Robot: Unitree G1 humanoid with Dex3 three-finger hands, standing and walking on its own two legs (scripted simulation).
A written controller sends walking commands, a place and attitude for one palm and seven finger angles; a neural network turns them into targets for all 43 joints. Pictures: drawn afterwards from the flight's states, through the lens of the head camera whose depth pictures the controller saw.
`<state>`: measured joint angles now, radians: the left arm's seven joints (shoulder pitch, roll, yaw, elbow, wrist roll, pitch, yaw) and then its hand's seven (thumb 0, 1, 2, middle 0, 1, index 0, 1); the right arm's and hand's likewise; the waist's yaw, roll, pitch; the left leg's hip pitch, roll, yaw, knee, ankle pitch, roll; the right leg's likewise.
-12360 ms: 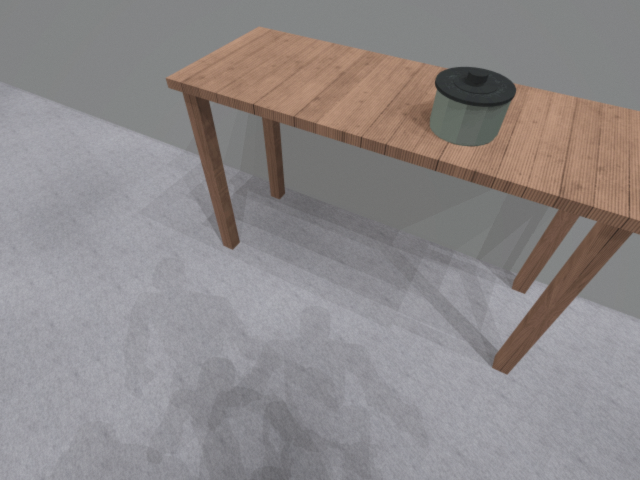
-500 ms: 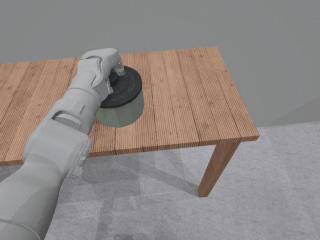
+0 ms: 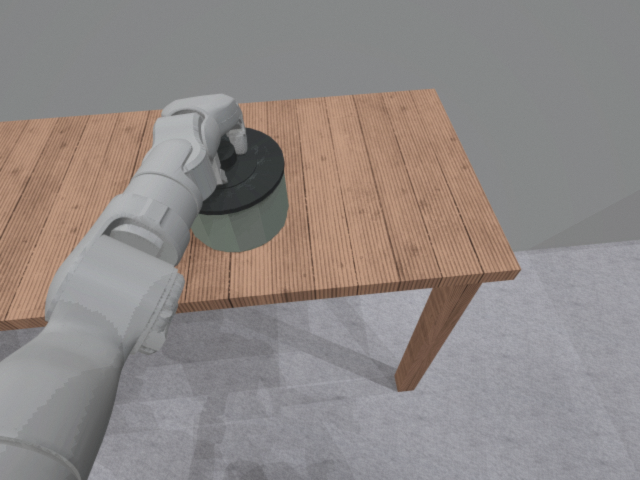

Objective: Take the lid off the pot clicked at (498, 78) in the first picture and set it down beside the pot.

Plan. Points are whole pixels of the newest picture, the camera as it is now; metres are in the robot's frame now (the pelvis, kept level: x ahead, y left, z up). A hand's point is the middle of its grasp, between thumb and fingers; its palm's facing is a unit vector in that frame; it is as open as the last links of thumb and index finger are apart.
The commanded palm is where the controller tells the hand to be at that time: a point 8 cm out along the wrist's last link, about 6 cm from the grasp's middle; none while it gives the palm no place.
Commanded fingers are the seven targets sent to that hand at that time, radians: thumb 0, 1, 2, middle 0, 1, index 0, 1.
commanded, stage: close the fingers and squeeze the knob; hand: left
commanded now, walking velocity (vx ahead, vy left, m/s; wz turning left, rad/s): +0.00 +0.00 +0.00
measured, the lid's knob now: (220, 155) +0.53 +0.09 +0.10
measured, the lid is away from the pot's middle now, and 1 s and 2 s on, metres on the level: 0.00 0.00 0.01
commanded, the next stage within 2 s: lift the lid straight up in 1.16 s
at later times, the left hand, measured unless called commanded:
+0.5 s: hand (216, 156) +0.50 +0.09 +0.13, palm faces -0.38 -0.06 -0.92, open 6.9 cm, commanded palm +0.51 +0.10 +0.18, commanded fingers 0.00 0.55 0.57 -0.83 -1.04 -0.83 -1.04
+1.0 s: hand (217, 157) +0.50 +0.09 +0.13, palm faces -0.38 -0.04 -0.92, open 6.8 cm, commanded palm +0.51 +0.09 +0.18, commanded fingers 0.00 0.69 0.78 -0.80 -1.03 -0.85 -1.06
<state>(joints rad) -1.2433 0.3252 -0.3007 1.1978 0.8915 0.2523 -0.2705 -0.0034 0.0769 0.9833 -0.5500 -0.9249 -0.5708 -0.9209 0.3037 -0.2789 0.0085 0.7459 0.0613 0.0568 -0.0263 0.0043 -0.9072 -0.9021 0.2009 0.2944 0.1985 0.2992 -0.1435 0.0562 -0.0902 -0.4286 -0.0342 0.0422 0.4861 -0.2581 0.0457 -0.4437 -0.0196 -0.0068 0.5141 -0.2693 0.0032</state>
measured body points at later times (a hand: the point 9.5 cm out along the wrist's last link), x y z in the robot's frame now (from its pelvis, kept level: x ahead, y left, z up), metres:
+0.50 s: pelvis +0.01 +0.00 +0.00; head +0.06 -0.02 +0.45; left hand +0.52 +0.09 +0.18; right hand +0.03 -0.27 -0.14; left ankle -0.02 +0.09 -0.73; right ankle -0.02 -0.12 -0.73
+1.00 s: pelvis +0.00 +0.00 +0.00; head +0.06 -0.02 +0.45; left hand +0.52 +0.09 +0.18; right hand +0.03 -0.27 -0.14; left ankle -0.02 +0.09 -0.73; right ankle -0.02 -0.12 -0.73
